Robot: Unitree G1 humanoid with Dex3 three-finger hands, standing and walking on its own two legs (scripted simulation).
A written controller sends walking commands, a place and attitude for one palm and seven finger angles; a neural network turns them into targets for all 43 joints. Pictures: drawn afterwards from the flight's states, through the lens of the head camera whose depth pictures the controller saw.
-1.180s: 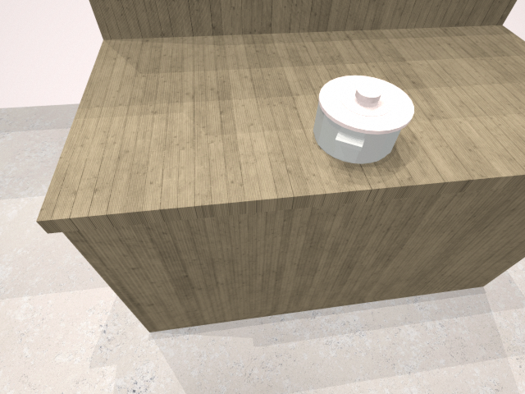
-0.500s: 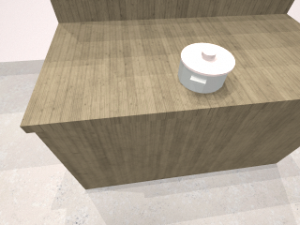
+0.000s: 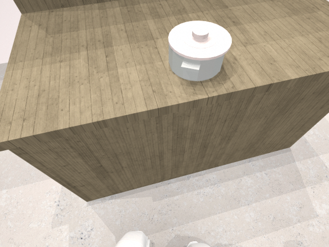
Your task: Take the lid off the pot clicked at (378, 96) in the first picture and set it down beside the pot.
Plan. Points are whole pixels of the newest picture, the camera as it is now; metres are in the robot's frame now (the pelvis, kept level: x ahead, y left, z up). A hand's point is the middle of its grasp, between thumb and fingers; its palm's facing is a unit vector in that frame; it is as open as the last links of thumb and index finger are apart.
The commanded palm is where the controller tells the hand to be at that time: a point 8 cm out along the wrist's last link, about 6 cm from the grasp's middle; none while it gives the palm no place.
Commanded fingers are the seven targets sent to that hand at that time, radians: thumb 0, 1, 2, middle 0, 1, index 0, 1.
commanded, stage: walk to a spot facing it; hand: left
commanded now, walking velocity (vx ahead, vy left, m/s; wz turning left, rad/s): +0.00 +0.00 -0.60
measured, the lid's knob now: (200, 32) +0.67 -0.04 +0.12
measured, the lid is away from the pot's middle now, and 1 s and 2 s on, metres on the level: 0.00 0.00 0.00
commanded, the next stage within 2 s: none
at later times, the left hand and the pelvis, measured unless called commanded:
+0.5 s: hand (109, 225) +0.17 +0.18 -0.15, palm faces -0.31 -0.90 -0.29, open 7.4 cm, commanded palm none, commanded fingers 0.00 0.90 0.90 -0.20 -0.30 -0.20 -0.30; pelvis -0.01 +0.00 -0.01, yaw -19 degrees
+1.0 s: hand (143, 203) +0.24 +0.10 -0.15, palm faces -0.59 -0.78 -0.19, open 7.4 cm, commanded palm none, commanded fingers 0.00 0.90 0.90 -0.20 -0.30 -0.20 -0.30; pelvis +0.02 +0.00 +0.01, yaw -38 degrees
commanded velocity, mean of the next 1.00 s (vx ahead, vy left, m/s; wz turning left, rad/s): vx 0.00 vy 0.00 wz -0.60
